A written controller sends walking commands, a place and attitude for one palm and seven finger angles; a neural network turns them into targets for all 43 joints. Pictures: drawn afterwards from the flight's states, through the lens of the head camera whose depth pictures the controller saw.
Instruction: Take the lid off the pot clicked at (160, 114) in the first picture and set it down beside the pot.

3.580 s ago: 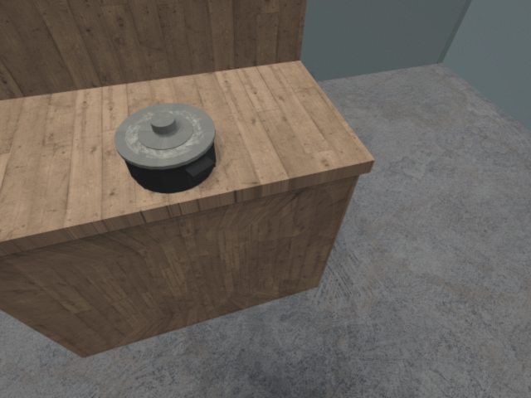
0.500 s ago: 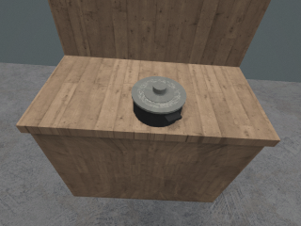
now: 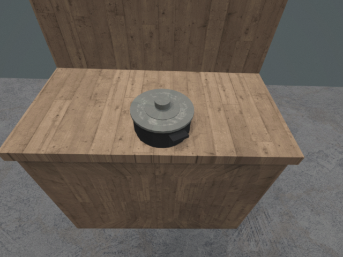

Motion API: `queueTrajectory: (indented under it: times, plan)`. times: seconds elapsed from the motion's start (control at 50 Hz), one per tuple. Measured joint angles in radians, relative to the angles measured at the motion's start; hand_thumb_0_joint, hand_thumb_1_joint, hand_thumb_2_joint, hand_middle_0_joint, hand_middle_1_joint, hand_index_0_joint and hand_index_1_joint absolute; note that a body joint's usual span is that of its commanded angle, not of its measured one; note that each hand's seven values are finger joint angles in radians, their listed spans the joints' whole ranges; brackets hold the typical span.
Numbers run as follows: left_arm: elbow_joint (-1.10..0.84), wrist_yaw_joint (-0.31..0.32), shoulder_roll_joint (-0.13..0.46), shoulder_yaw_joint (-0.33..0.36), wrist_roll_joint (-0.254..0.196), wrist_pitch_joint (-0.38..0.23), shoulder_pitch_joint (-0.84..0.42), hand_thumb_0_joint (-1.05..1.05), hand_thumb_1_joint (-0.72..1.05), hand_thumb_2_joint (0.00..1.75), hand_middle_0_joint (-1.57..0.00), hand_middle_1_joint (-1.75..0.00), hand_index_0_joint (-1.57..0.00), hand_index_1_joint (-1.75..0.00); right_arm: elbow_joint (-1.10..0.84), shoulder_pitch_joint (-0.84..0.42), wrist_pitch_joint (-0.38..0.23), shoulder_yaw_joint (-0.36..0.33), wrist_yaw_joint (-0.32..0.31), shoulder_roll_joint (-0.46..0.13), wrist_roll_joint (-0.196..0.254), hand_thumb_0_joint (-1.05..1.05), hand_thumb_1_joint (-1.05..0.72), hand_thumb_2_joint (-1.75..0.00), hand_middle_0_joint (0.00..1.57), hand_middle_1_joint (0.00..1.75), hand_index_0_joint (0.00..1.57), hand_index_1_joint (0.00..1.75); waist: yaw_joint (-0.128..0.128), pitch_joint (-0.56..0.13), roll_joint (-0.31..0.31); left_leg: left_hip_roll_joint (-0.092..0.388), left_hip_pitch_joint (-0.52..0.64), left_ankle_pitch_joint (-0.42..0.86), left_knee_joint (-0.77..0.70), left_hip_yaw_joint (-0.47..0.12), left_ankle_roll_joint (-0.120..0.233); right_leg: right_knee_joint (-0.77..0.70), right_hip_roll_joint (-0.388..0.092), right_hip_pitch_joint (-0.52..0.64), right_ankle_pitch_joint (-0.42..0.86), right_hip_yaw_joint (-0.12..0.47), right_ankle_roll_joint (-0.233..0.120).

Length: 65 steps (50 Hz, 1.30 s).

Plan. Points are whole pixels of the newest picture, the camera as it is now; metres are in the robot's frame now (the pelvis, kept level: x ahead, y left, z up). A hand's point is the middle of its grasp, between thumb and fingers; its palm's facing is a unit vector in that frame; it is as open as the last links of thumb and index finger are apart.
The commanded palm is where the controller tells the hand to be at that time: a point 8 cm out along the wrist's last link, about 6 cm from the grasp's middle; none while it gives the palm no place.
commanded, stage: look again from close up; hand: left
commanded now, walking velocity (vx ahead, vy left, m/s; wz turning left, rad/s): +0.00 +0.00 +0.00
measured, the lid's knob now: (162, 102) +0.51 +0.06 +0.09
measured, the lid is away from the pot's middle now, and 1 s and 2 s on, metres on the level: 0.00 0.00 0.00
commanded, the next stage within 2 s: lift the closed hand beside the body in 0.74 s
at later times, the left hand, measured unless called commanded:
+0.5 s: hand out of the picture +0.03 +0.15 -0.17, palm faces +0.02 -0.98 -0.18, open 7.4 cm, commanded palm none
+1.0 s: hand out of the picture +0.13 +0.18 -0.10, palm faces +0.19 -0.94 -0.29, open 6.9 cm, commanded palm +0.11 +0.22 -0.04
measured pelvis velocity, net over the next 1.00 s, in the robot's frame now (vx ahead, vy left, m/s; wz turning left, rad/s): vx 0.02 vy -0.01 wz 0.05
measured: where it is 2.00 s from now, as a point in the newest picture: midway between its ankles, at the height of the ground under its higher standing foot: outside the picture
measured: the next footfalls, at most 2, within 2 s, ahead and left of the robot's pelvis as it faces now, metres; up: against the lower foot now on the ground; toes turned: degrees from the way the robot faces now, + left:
none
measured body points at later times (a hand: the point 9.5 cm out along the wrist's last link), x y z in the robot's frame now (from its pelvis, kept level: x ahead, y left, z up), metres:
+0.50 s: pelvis +0.02 -0.02 +0.00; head +0.02 -0.01 +0.45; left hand +0.03 +0.20 -0.16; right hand +0.03 -0.25 -0.15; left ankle +0.02 +0.09 -0.74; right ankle +0.04 -0.17 -0.74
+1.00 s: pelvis +0.02 -0.01 +0.00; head +0.00 -0.02 +0.45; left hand +0.12 +0.23 -0.08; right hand +0.12 -0.25 -0.12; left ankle +0.02 +0.09 -0.74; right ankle +0.04 -0.16 -0.74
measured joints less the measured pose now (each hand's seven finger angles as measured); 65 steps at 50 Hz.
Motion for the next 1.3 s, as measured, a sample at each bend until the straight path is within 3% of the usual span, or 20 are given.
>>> queueTrajectory:
  times: [0.36, 0.86, 0.9, 0.94, 0.98, 1.08, 1.18, 1.3]
  plan:
    - [-0.005, -0.001, 0.002, 0.000, -0.006, -0.003, -0.033, 0.01, 0.91, 0.90, -0.20, -0.30, -0.20, -0.30, 0.020, -0.007, -0.005, 0.003, -0.005, 0.006, 0.001, 0.01, -0.92, -0.90, 0.20, 0.30, 0.20, 0.30, -0.006, 0.017, 0.002, 0.038, 0.015, -0.014, -0.007, -0.010, -0.035, -0.003, 0.037, 0.011, -0.012, -0.011, -0.028]
    - [0.014, 0.007, 0.005, 0.000, -0.004, -0.006, -0.031, 0.01, 0.91, 0.90, -0.20, -0.30, -0.20, -0.30, 0.032, -0.018, -0.010, 0.008, -0.009, 0.008, 0.003, 0.01, -0.93, -0.90, 0.20, 0.30, 0.20, 0.30, -0.001, 0.028, -0.007, 0.042, 0.027, -0.026, -0.002, -0.013, -0.032, -0.024, 0.039, 0.036, -0.013, -0.015, -0.023]
    - [-0.258, 0.037, 0.015, -0.006, -0.030, 0.052, 0.045, 0.02, 0.92, 0.90, -0.21, -0.31, -0.21, -0.31, -0.046, 0.031, -0.067, 0.025, -0.016, -0.002, 0.032, 0.01, -0.93, -0.90, 0.20, 0.30, 0.20, 0.30, 0.011, 0.033, -0.007, 0.033, 0.028, -0.031, 0.006, -0.021, -0.031, -0.006, 0.032, 0.036, -0.023, -0.022, -0.030]
    - [-0.506, 0.089, 0.024, -0.016, -0.033, 0.049, 0.109, 0.02, 0.93, 0.90, -0.23, -0.33, -0.23, -0.33, -0.099, 0.065, -0.154, 0.036, -0.032, -0.018, 0.051, 0.01, -0.92, -0.90, 0.20, 0.30, 0.20, 0.30, 0.012, 0.014, 0.005, 0.019, 0.038, -0.029, 0.003, -0.038, -0.030, 0.000, 0.017, 0.051, -0.036, -0.040, -0.034]
    - [-0.616, 0.117, 0.016, -0.017, -0.022, 0.029, 0.116, 0.02, 0.93, 0.90, -0.26, -0.37, -0.26, -0.36, -0.144, 0.057, -0.195, 0.029, -0.025, -0.035, 0.047, 0.02, -0.92, -0.90, 0.20, 0.30, 0.20, 0.30, 0.000, -0.007, 0.024, 0.008, 0.044, -0.029, 0.006, -0.054, -0.025, 0.001, 0.006, 0.064, -0.044, -0.056, -0.028]
    - [-0.746, 0.087, 0.000, 0.030, -0.014, -0.008, 0.125, 0.02, 0.92, 0.90, -0.40, -0.52, -0.40, -0.52, -0.293, -0.041, -0.198, 0.010, -0.002, -0.038, 0.037, 0.02, -0.91, -0.90, 0.20, 0.30, 0.20, 0.30, -0.012, -0.031, 0.026, 0.009, 0.032, -0.037, 0.028, -0.053, -0.029, 0.036, 0.008, 0.045, -0.057, -0.055, -0.024]
    - [-0.912, 0.063, 0.018, 0.059, -0.023, -0.051, 0.204, 0.01, 0.91, 0.90, -0.59, -0.73, -0.59, -0.72, -0.442, -0.106, -0.203, 0.008, -0.011, -0.040, 0.031, 0.01, -0.91, -0.90, 0.20, 0.30, 0.20, 0.30, 0.009, -0.032, 0.022, 0.024, 0.014, -0.050, 0.053, -0.065, -0.040, 0.048, 0.023, 0.035, -0.064, -0.068, -0.032]
    - [-1.050, 0.058, 0.041, 0.086, -0.030, -0.049, 0.273, 0.02, 0.91, 0.90, -0.84, -1.00, -0.84, -1.00, -0.514, -0.129, -0.199, 0.012, -0.032, -0.058, 0.015, 0.01, -0.91, -0.90, 0.20, 0.30, 0.20, 0.30, 0.047, -0.026, 0.025, 0.035, -0.021, -0.063, 0.080, -0.095, -0.051, 0.055, 0.034, 0.019, -0.074, -0.098, -0.044]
